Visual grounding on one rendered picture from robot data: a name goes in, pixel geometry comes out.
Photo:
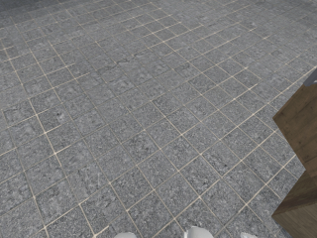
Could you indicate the cupboard door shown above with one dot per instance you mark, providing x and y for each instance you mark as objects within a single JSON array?
[{"x": 297, "y": 121}]

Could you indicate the right robot thigh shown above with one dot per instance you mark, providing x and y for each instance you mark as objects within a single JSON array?
[{"x": 197, "y": 232}]

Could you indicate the handle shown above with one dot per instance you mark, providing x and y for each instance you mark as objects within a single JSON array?
[{"x": 312, "y": 79}]

